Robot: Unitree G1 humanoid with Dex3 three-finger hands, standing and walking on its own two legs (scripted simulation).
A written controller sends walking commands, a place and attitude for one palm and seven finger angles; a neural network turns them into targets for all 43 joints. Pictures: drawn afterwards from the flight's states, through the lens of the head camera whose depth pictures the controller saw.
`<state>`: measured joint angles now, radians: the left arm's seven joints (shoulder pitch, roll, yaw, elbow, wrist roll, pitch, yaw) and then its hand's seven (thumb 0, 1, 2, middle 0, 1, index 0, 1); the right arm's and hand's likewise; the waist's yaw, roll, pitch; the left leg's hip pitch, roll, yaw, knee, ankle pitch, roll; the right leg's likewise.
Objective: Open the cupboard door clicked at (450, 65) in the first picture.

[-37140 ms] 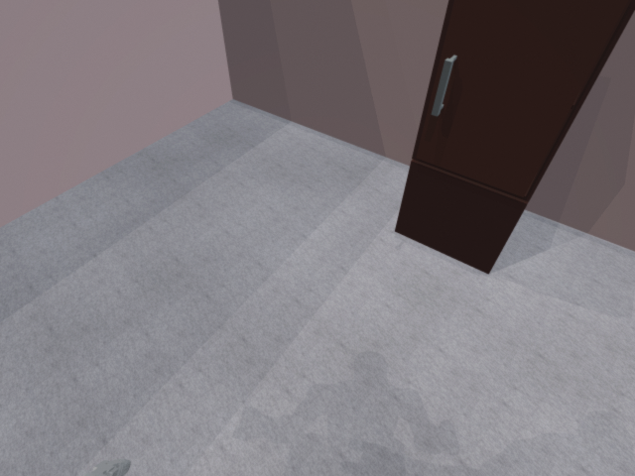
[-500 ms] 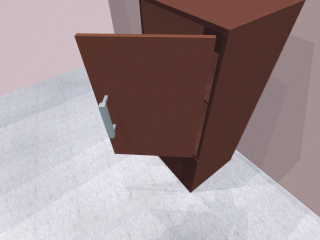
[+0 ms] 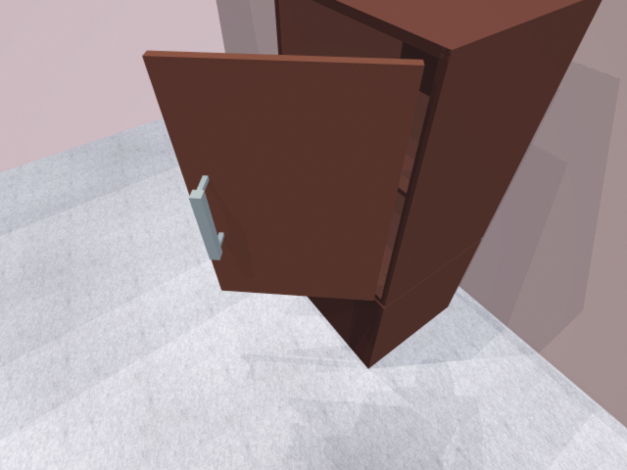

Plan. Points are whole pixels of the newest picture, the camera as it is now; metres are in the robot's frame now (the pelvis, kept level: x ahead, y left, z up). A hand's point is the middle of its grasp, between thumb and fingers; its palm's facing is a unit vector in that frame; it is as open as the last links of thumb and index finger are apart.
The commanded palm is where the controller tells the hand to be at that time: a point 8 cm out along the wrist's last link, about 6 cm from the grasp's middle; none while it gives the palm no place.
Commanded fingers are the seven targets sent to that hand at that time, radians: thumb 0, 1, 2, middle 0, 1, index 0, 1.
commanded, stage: raise the hand with hooked fingers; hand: left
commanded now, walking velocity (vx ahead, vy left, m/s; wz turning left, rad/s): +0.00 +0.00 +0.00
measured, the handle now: (210, 219) +0.55 +0.24 -0.05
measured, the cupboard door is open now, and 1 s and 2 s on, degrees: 49 49 49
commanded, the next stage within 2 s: move the hooked fingers beside the handle in 2.00 s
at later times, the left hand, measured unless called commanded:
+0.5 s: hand (151, 458) +0.15 +0.22 -0.05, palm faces +0.10 -0.99 -0.07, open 9.6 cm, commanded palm +0.14 +0.26 -0.05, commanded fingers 0.00 0.18 0.59 -0.25 -0.76 -0.25 -0.76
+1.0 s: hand (142, 412) +0.20 +0.25 -0.06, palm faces -0.06 -1.00 -0.06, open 12.6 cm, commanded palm +0.18 +0.31 -0.04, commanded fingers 0.00 -0.41 0.34 -0.29 -1.14 -0.29 -1.14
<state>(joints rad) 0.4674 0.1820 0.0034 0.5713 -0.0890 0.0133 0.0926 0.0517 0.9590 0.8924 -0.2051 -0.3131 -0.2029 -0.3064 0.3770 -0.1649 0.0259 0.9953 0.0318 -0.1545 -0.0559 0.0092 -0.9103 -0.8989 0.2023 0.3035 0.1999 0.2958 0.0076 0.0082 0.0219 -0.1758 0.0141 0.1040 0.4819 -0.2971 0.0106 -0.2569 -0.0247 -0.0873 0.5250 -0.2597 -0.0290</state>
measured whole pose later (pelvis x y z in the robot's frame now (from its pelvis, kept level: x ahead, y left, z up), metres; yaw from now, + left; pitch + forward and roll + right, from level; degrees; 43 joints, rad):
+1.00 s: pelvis -0.04 +0.02 -0.09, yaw +2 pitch +16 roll -3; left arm 0.22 0.33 0.28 0.18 -0.30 -0.39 -0.44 0.00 -0.18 0.44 -0.27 -1.00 -0.27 -0.99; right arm 0.26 -0.30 0.00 0.56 0.04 -0.24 -0.06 0.02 -0.91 -0.90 0.20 0.30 0.20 0.30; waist -0.02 0.00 -0.12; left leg -0.92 0.03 0.03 1.18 -0.54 0.05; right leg -0.93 -0.05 -0.12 1.11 -0.46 -0.01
